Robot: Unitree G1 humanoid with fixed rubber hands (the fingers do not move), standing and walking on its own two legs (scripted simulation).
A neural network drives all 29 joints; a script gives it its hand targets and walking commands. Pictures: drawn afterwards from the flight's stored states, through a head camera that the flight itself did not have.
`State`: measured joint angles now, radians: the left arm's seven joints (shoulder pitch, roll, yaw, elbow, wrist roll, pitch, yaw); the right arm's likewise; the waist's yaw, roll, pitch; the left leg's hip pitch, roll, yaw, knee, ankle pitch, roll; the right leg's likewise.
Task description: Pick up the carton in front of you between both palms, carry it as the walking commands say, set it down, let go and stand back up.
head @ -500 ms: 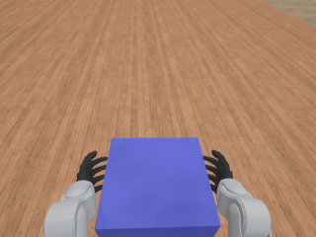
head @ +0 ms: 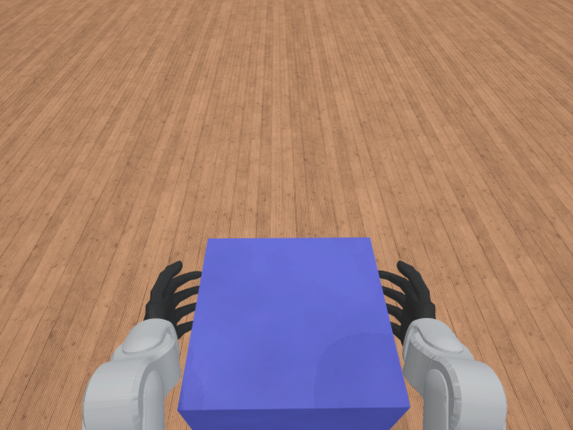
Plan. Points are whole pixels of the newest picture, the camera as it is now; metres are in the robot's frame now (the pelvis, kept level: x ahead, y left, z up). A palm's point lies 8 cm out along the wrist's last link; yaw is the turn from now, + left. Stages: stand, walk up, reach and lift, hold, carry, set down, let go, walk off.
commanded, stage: carry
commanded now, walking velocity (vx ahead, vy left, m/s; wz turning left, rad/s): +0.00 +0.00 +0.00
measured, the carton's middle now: (289, 353) +0.23 +0.00 +0.00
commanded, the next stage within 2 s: hold in 1.90 s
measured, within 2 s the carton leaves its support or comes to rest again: neither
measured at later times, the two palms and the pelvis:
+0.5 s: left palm (167, 253) +0.34 +0.17 +0.09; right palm (386, 251) +0.33 -0.13 +0.09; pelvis +0.11 +0.02 +0.00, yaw +0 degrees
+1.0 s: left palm (165, 268) +0.32 +0.17 +0.07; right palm (381, 265) +0.32 -0.13 +0.07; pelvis +0.08 +0.02 +0.01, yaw +0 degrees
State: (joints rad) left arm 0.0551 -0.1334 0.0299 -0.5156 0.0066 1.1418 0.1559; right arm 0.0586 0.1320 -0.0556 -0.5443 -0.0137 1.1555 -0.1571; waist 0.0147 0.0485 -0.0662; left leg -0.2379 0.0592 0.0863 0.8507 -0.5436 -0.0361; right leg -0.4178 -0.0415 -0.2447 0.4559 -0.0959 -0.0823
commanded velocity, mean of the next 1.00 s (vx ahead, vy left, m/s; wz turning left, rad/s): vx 0.00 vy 0.00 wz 0.00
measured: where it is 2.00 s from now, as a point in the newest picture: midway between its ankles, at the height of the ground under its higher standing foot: outside the picture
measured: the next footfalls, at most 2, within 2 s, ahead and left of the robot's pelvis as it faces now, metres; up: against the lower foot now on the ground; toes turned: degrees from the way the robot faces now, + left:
left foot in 0.12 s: +0.07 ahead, +0.13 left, +0.00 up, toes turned +0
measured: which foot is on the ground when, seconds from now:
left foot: up 0.00-0.10, down 0.12-1.00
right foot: down 0.00-1.00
